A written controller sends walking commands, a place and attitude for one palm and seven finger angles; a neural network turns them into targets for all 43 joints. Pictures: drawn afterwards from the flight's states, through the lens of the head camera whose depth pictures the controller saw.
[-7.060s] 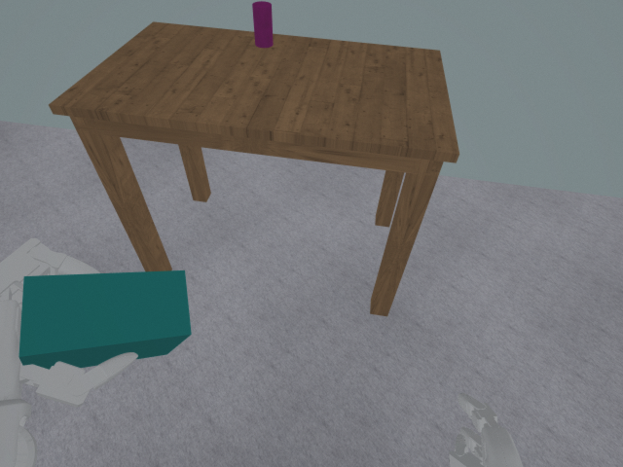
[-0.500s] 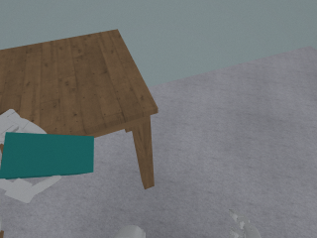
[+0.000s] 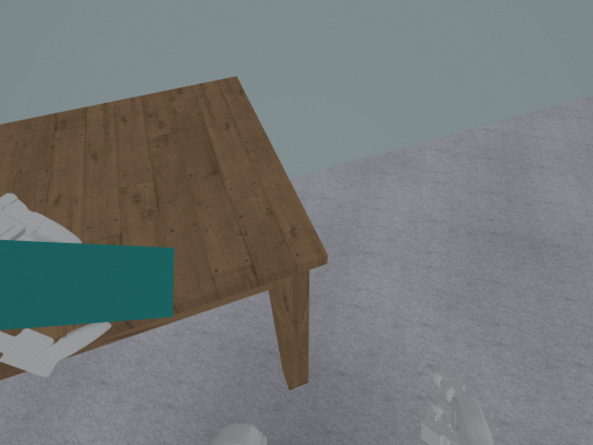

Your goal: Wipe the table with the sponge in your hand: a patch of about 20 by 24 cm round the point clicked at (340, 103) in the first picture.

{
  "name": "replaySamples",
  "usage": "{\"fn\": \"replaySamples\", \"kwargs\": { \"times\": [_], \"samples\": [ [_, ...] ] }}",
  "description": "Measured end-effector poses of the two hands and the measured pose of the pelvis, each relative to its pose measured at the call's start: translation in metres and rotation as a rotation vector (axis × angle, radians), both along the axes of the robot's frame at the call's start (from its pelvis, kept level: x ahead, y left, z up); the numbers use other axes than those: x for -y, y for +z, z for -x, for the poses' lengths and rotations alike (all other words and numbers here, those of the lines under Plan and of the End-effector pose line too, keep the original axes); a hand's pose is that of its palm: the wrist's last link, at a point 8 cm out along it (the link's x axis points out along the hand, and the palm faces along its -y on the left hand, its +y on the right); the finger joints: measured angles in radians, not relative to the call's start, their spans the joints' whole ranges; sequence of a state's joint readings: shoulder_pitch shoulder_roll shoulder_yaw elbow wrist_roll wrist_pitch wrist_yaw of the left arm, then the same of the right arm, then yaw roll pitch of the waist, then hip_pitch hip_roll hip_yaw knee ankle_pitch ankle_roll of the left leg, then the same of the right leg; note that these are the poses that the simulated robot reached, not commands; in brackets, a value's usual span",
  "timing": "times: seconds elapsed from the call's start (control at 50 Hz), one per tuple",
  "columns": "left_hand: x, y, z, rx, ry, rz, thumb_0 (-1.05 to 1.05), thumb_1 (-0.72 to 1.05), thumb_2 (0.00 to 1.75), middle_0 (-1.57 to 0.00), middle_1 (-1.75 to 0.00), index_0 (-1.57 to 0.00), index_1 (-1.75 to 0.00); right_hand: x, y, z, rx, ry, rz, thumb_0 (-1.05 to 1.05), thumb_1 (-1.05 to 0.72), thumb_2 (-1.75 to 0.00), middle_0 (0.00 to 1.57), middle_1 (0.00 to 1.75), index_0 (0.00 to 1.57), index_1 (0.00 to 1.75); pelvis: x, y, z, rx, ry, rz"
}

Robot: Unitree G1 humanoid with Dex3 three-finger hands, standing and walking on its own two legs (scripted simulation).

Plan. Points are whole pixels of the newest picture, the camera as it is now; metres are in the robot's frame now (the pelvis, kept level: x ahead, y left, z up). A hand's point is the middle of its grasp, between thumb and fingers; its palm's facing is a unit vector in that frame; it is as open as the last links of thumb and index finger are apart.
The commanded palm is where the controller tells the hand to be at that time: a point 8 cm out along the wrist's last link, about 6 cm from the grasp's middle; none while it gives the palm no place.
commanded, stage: shuffle to correct the standing spot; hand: left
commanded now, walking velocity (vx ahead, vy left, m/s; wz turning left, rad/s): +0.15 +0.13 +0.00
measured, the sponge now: (110, 287) +0.23 +0.19 +0.17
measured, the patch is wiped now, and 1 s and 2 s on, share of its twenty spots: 0.00 0.00 0.00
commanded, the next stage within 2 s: come to a stop and stand still in 0.08 s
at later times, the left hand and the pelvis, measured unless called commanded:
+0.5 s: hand (36, 215) +0.29 +0.27 +0.21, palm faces +0.42 -0.76 -0.50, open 10.3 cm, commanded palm +0.23 +0.31 +0.20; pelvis +0.07 +0.03 +0.01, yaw +0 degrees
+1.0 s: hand out of the picture +0.30 +0.33 +0.24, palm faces +0.48 -0.77 -0.42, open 10.3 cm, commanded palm +0.21 +0.33 +0.20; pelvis +0.04 +0.05 +0.02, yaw -3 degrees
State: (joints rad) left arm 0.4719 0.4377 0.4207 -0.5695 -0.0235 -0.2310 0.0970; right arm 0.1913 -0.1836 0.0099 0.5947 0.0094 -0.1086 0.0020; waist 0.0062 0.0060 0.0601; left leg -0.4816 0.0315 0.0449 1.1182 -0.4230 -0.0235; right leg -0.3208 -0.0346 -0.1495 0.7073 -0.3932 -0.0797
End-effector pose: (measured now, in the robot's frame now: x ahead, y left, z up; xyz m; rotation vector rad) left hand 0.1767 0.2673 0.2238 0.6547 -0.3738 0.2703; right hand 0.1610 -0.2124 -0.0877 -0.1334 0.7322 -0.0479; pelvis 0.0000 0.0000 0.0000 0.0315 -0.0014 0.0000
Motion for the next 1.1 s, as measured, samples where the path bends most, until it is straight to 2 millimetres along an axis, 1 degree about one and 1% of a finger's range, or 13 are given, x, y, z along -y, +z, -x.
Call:
{"fn": "replaySamples", "kwargs": {
  "times": [0.12,0.22,0.28,0.36,0.44,0.5,0.66,0.74,0.84,0.9,0.96,1.0,1.1],
  "samples": [
    [-0.038,-0.022,-0.017,-0.099,0.168,0.104,-0.01,-0.51,1.0,-0.7,-1.34,-0.73,-1.34,0.006,0.004,-0.005,-0.134,0.031,0.07,0.01,-0.91,-0.9,0.2,0.3,0.2,0.3,-0.008,0.018,-0.026,-0.019,0.003,-0.024],
    [-0.042,-0.039,-0.047,-0.08,0.13,0.196,-0.01,-0.51,1.0,-0.7,-1.34,-0.73,-1.34,0.005,0.008,-0.03,-0.101,0.019,0.141,0.01,-0.91,-0.9,0.2,0.3,0.2,0.3,-0.028,0.01,-0.047,0.011,0.008,-0.014],
    [-0.039,-0.034,-0.067,-0.005,0.03,0.166,-0.01,-0.51,1.0,-0.7,-1.34,-0.73,-1.34,-0.003,0.011,-0.052,-0.026,-0.036,0.149,0.01,-0.91,-0.9,0.2,0.3,0.2,0.3,-0.037,-0.002,-0.054,0.03,-0.002,-0.015],
    [-0.041,-0.015,-0.082,0.051,-0.017,0.095,-0.01,-0.51,1.0,-0.7,-1.34,-0.73,-1.34,-0.024,0.024,-0.073,0.048,-0.038,0.102,0.01,-0.91,-0.9,0.2,0.3,0.19,0.3,-0.035,0.002,-0.058,0.036,0.01,-0.013],
    [-0.044,0.003,-0.077,0.059,0.023,0.031,-0.01,-0.51,1.0,-0.7,-1.34,-0.73,-1.34,-0.039,0.03,-0.085,0.107,-0.001,0.032,0.01,-0.91,-0.9,0.2,0.3,0.2,0.3,-0.029,0.004,-0.065,0.018,0.0,-0.006],
    [-0.044,0.003,-0.069,0.009,0.075,0.046,-0.01,-0.51,1.0,-0.7,-1.34,-0.73,-1.34,-0.042,0.027,-0.088,0.097,0.025,0.008,0.01,-0.91,-0.9,0.2,0.3,0.2,0.3,-0.026,0.009,-0.072,0.016,0.004,0.029],
    [-0.049,-0.041,-0.076,-0.118,0.166,0.262,-0.01,-0.51,1.0,-0.7,-1.34,-0.73,-1.34,-0.025,0.024,-0.081,0.001,0.04,0.094,0.01,-0.9,-0.9,0.21,0.3,0.2,0.3,-0.03,0.018,-0.082,-0.016,-0.006,0.026],
    [-0.048,-0.048,-0.087,-0.105,0.119,0.296,-0.01,-0.51,1.0,-0.7,-1.34,-0.73,-1.34,-0.018,0.031,-0.079,-0.008,0.006,0.149,0.01,-0.91,-0.9,0.2,0.3,0.2,0.3,-0.033,0.016,-0.075,-0.005,-0.001,0.034],
    [-0.045,-0.016,-0.083,-0.026,0.009,0.147,-0.01,-0.51,1.0,-0.7,-1.34,-0.73,-1.34,-0.017,0.05,-0.076,0.063,-0.014,0.174,0.01,-0.91,-0.9,0.2,0.3,0.2,0.3,-0.036,0.018,-0.064,-0.005,-0.008,0.042],
    [-0.075,0.032,-0.087,0.171,0.007,-0.038,-0.01,-0.51,1.0,-0.7,-1.34,-0.73,-1.34,-0.021,0.044,-0.066,0.043,0.029,0.177,0.01,-0.91,-0.9,0.2,0.3,0.2,0.3,-0.037,0.015,-0.048,-0.008,0.0,0.055],
    [-0.103,0.045,-0.085,0.232,0.056,0.005,-0.01,-0.51,1.0,-0.7,-1.34,-0.73,-1.34,-0.024,0.04,-0.049,0.019,0.003,0.139,0.01,-0.91,-0.9,0.2,0.3,0.2,0.3,-0.045,0.016,-0.038,-0.006,-0.027,0.04],
    [-0.105,0.028,-0.08,0.15,0.061,0.069,-0.01,-0.51,1.0,-0.7,-1.34,-0.73,-1.34,-0.027,0.038,-0.035,0.024,-0.033,0.102,0.01,-0.91,-0.9,0.2,0.3,0.2,0.3,-0.054,0.017,-0.037,-0.003,-0.044,0.033],
    [-0.074,-0.047,-0.05,-0.178,-0.014,0.196,-0.01,-0.51,1.0,-0.7,-1.34,-0.73,-1.34,-0.04,0.026,-0.002,0.001,-0.091,0.057,0.01,-0.91,-0.9,0.2,0.3,0.2,0.3,-0.07,0.016,-0.034,0.026,-0.057,0.026]
  ]
}}
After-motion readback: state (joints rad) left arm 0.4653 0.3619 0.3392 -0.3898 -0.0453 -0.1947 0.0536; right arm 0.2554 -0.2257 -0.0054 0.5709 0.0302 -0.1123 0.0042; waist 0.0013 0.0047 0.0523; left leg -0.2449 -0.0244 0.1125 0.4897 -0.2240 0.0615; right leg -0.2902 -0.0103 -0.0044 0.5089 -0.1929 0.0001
